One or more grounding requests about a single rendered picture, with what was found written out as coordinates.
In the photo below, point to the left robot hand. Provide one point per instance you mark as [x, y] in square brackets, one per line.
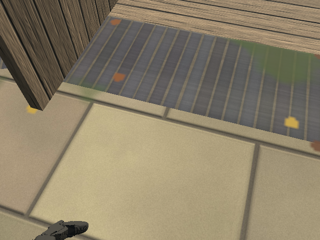
[62, 230]

